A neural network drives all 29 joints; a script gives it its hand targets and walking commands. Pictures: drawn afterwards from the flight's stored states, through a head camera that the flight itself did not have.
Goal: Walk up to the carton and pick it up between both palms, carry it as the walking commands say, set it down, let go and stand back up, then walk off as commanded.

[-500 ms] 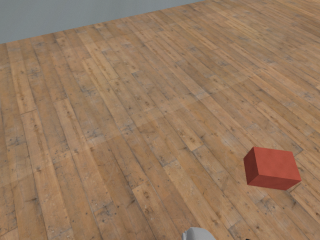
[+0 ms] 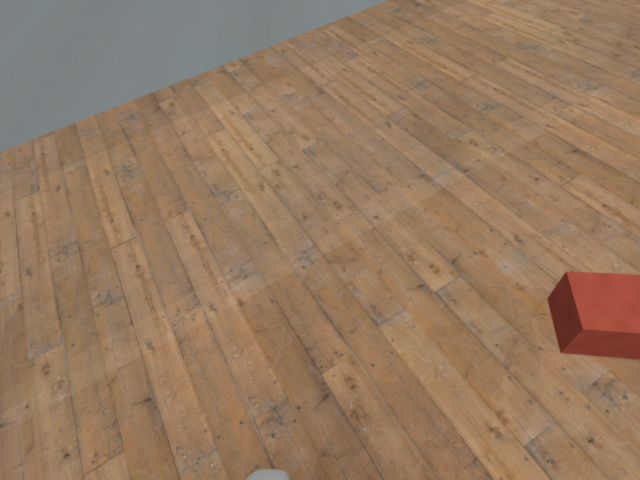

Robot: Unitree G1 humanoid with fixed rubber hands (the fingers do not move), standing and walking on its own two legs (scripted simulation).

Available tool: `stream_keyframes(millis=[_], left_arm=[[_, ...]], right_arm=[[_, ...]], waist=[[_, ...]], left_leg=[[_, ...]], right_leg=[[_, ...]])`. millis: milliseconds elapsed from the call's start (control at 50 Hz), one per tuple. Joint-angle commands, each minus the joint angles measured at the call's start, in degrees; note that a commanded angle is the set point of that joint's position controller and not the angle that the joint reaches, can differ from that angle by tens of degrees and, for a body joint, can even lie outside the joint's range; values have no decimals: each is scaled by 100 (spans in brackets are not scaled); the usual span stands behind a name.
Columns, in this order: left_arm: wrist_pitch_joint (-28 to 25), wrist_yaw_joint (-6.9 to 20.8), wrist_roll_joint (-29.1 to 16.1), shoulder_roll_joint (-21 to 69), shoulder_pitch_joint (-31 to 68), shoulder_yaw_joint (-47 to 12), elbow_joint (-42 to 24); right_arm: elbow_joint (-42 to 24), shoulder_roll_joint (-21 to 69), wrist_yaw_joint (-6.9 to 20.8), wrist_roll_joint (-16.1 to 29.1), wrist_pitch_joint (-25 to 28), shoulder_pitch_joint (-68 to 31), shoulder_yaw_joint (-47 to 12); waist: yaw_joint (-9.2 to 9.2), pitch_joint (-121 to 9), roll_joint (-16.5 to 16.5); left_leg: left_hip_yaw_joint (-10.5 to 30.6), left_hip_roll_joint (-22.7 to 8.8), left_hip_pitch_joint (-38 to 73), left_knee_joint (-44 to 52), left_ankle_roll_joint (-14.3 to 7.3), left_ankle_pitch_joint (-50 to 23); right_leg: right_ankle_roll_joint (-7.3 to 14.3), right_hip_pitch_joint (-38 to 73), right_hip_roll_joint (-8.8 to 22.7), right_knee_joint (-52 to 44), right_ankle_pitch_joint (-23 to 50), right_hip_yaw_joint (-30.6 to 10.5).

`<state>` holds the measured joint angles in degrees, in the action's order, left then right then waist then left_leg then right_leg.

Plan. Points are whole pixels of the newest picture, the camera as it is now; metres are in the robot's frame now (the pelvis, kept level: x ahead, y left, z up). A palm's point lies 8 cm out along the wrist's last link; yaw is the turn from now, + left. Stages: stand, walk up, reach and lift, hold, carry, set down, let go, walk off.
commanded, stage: stand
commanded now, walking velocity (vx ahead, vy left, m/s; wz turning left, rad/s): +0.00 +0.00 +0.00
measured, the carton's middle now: (607, 315) +0.64 -0.76 -0.70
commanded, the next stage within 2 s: none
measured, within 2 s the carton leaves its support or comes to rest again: neither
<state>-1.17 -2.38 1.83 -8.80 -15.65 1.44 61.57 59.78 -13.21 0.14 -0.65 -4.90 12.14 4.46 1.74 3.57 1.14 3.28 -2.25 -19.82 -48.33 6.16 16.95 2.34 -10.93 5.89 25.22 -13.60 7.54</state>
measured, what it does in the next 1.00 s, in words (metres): steps on the spot: left foot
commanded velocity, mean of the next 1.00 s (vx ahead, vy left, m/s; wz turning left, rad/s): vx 0.00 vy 0.00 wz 0.00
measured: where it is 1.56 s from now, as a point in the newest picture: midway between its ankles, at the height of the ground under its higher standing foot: outside the picture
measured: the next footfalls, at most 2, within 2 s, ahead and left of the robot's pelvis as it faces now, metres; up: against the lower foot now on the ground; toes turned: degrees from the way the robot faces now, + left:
left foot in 0.14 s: +0.01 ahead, +0.19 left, +0.00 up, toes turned +4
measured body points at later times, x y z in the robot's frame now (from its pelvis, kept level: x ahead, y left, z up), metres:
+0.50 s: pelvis -0.02 +0.04 -0.01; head -0.01 +0.04 +0.44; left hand -0.02 +0.26 -0.17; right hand +0.01 -0.18 -0.17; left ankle -0.03 +0.19 -0.75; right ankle -0.02 -0.07 -0.75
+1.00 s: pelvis -0.03 +0.05 -0.01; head -0.03 +0.06 +0.44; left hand -0.05 +0.25 -0.17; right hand -0.06 -0.15 -0.17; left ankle -0.03 +0.19 -0.75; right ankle -0.02 -0.07 -0.75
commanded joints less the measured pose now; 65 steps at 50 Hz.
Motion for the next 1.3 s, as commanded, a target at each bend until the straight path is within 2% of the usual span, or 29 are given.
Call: stream_keyframes(millis=[0, 40, 80, 100, 120, 140, 160, 180, 220, 260, 280, 300, 320, 340, 360, 400, 440, 480, 620, 700, 740, 800, 1000, 1060, 1120, 1280], left_arm=[[-75, 56, 46, -1079, -243, 220, -142], [-21, 74, 51, -1098, -238, 238, -114], [12, 97, -19, -1013, -256, 246, -69], [-13, 133, -53, -840, -326, 216, -80], [-5, 168, -52, -483, -421, 109, -131], [61, 156, -152, -240, -269, 79, -126], [145, 94, -138, -212, -202, 49, -96], [220, 84, -116, -335, -106, 69, -60], [283, 126, -64, -428, -209, 88, 38], [275, 133, -61, -355, -410, 51, 153], [240, 122, -68, -349, -467, 30, 186], [200, 89, -58, -365, -554, 5, 241], [149, 76, -67, -440, -567, 10, 280], [116, 78, -71, -670, -325, 58, 259], [96, 73, -81, -611, -230, 41, 294], [71, 51, -75, -393, -258, -13, 325], [38, 33, -103, -491, -260, 16, 364], [30, 31, -125, -413, -310, 22, 396], [38, 39, -130, -318, -327, 43, 505], [36, 38, -128, -243, -340, 37, 531], [38, 36, -124, -233, -360, 40, 567], [48, 37, -121, -259, -407, 45, 580], [55, 29, -115, -197, -548, 6, 618], [62, 30, -117, -124, -605, -16, 632], [66, 38, -122, -93, -617, -33, 634], [56, 29, -109, -134, -622, -50, 601]], right_arm=[[-282, -34, -101, 20, 38, -139, -42], [-217, -91, -169, 26, 84, -39, -28], [-12, -172, -238, 7, 201, 423, -42], [43, -415, -281, -68, 311, 702, -6], [118, -523, -298, -104, 397, 980, -32], [125, -451, -276, -38, 414, 616, -135], [87, -506, -255, -68, 461, 392, -141], [13, -400, -244, -87, 491, 60, -179], [-30, -416, -261, -113, 496, -158, -234], [31, -294, -238, -81, 498, -84, -278], [58, -397, -239, -53, 485, -92, -243], [93, -309, -239, -9, 481, -31, -247], [116, -161, -227, 37, 467, -4, -262], [92, -12, -225, 69, 442, 14, -262], [134, -37, -229, 84, 425, 105, -246], [333, 54, -222, 76, 417, 373, -243], [380, -52, -212, 17, 449, 408, -207], [435, 82, -195, 13, 481, 431, -236], [579, 103, -233, 7, 492, 588, -251], [635, 127, -241, -3, 500, 654, -265], [635, 172, -251, -21, 501, 668, -283], [707, 236, -266, -3, 511, 825, -303], [715, 300, -263, -12, 519, 1000, -307], [687, 315, -262, -11, 526, 1002, -292], [666, 380, -255, -2, 521, 1041, -294], [612, 331, -247, -2, 539, 1096, -275]], waist=[[253, -158, -1722], [173, -134, -1601], [-72, -232, -1140], [-140, -469, -759], [-82, -712, 235], [69, -443, 375], [-33, -422, 828], [-8, -70, 985], [21, 122, 1192], [42, 136, 946], [55, 83, 837], [88, 63, 698], [92, 86, 413], [-31, 350, -45], [-126, 416, -302], [-146, 301, -176], [-142, 181, -368], [-109, 55, -251], [-97, 141, -262], [-93, 142, -99], [-95, 190, -207], [-114, 202, -87], [-121, 282, -146], [-103, 291, -17], [-101, 340, -100], [-120, 303, -45]], left_leg=[[-785, 201, 323, 1240, 96, 353], [-844, 161, 616, 1896, -54, 346], [-808, 35, 1604, 3178, -215, -896], [-395, -439, 2434, 3219, -255, -1384], [402, -1262, 2959, 3192, -342, -2252], [181, -1365, 2101, 3044, -821, -3052], [226, -1467, 1281, 3296, -1113, -2159], [170, -1275, 915, 3482, -1172, -1622], [41, -1098, 661, 3464, -1247, -1727], [34, -1041, 671, 3265, -1271, -1758], [21, -997, 758, 3137, -1216, -1684], [9, -931, 755, 3019, -1084, -1620], [-58, -769, 589, 3008, -895, -1220], [-258, -487, 645, 3020, -702, -605], [-349, -397, 936, 2981, -602, -551], [-394, -352, 1155, 2857, -544, -854], [-343, -392, 1313, 2836, -557, -1045], [-360, -399, 1272, 2856, -552, -1088], [-370, -413, 1149, 2966, -517, -902], [-389, -422, 1080, 2952, -513, -872], [-370, -443, 1061, 2959, -518, -853], [-393, -419, 1056, 2976, -516, -829], [-340, -428, 938, 3027, -561, -635], [-341, -416, 823, 3049, -556, -570], [-320, -401, 795, 3076, -576, -478], [-264, -391, 734, 3146, -615, -309]], right_leg=[[422, 228, 782, -802, 1324, -752], [468, 142, 960, -651, 1744, -961], [172, -228, 847, -319, 1893, -886], [-66, -775, 761, -68, 1479, -832], [-287, -1316, 470, 491, 73, -544], [-354, -985, 91, 734, -1056, -456], [-377, -458, 65, 970, -1235, -446], [-351, -481, -34, 1312, -1248, -459], [-296, -544, -101, 1581, -1222, -478], [-273, -446, -106, 1193, -1055, -501], [-269, -285, -115, 723, -699, -447], [-276, 8, -91, 42, 61, -404], [-291, 263, 1, -214, 693, -498], [-315, -104, 102, -332, 887, -679], [-304, -311, 133, -480, 944, -808], [-280, -118, 152, -669, 991, -857], [-235, -59, 126, -774, 899, -868], [-233, 150, 84, -785, 1007, -808], [-222, 122, 21, -927, 560, -768], [-212, 115, 34, -936, 545, -804], [-222, 54, 2, -937, 509, -766], [-229, 33, -14, -907, 516, -769], [-238, -105, -23, -865, 380, -761], [-247, -73, -21, -818, 379, -760], [-279, -162, -43, -785, 311, -733], [-275, -209, -16, -765, 250, -737]])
